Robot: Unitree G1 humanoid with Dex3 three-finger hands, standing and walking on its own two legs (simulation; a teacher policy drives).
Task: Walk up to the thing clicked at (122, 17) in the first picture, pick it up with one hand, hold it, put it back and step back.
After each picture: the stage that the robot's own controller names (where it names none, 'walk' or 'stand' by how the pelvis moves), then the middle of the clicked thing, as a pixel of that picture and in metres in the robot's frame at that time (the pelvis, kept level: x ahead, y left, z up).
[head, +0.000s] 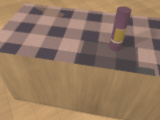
stand; (119, 30) +0.74 -0.18 -0.03
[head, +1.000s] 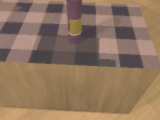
walk; (74, 21) +0.70 +0.07 +0.01
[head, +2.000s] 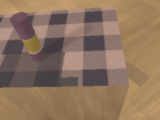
walk; (30, 39) +0.58 +0.28 +0.00
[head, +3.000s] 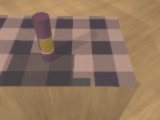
stand; (45, 39) +0.61 +0.18 +0.00
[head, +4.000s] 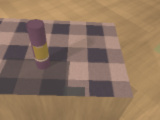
stand; (39, 46) +0.56 +0.21 -0.02
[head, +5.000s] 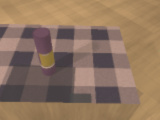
stand; (45, 54) +0.54 +0.19 -0.03
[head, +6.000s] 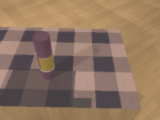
stand; (45, 58) +0.53 +0.18 -0.03
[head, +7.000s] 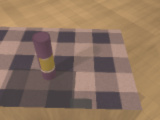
stand; (45, 58) +0.52 +0.18 -0.03
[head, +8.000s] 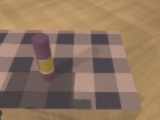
rise first; (44, 59) +0.52 +0.20 -0.03
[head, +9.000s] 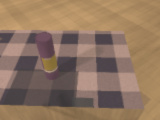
go down; (48, 58) +0.53 +0.20 -0.03
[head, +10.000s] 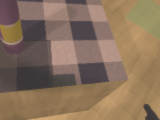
go down; (8, 24) +0.53 +0.20 +0.04
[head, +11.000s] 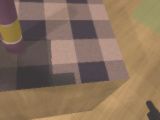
approach; (7, 24) +0.53 +0.20 +0.05
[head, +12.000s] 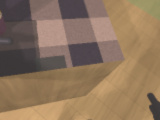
close; out of the picture +0.56 +0.21 +0.09
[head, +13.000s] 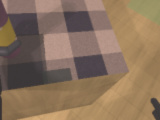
lift; out of the picture +0.50 +0.19 +0.07
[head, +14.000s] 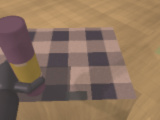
lift; (24, 62) +0.33 +0.17 +0.18
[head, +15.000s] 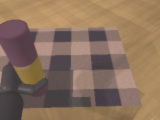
hold; (27, 64) +0.33 +0.17 +0.16
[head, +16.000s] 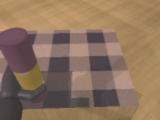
hold; (27, 71) +0.33 +0.17 +0.14
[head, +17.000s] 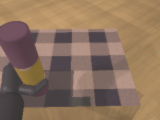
hold; (28, 65) +0.33 +0.17 +0.16
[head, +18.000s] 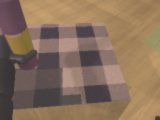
crouch; (18, 36) +0.44 +0.19 +0.16
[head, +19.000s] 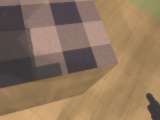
lower; out of the picture +0.54 +0.22 +0.05
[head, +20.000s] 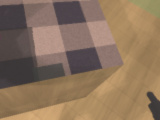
lower; out of the picture +0.54 +0.22 +0.08
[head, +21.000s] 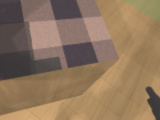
lower; out of the picture +0.54 +0.21 +0.09
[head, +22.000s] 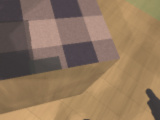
lower; out of the picture +0.55 +0.22 +0.09
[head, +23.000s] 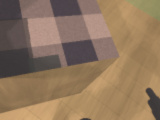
rest; out of the picture +0.55 +0.22 +0.09
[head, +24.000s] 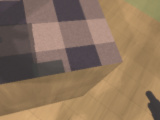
withdraw; out of the picture +0.54 +0.22 +0.09
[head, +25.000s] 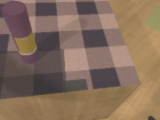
sink last; (23, 37) +0.52 +0.19 +0.04
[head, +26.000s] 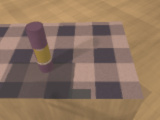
stand; (41, 49) +0.55 +0.22 +0.02
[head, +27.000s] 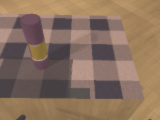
stand; (37, 45) +0.52 +0.21 +0.03
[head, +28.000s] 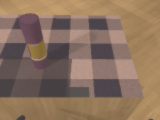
stand; (35, 44) +0.53 +0.21 +0.03
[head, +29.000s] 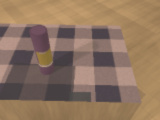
stand; (43, 52) +0.54 +0.20 -0.01
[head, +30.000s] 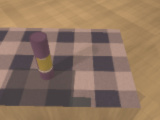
stand; (43, 58) +0.53 +0.20 -0.03
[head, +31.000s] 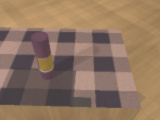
stand; (44, 58) +0.53 +0.19 -0.03
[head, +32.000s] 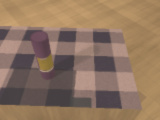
stand; (44, 57) +0.52 +0.19 -0.03
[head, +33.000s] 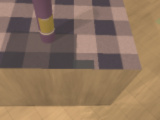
walk; (45, 19) +0.63 +0.17 -0.01
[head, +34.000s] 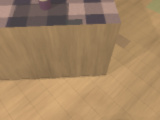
walk; out of the picture +0.91 +0.28 +0.00
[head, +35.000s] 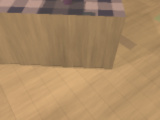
stand; out of the picture +1.21 +0.18 -0.01
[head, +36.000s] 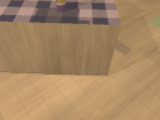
stand; out of the picture +1.14 +0.19 -0.03
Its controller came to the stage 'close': yes
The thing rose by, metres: 0.22
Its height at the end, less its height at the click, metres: +0.00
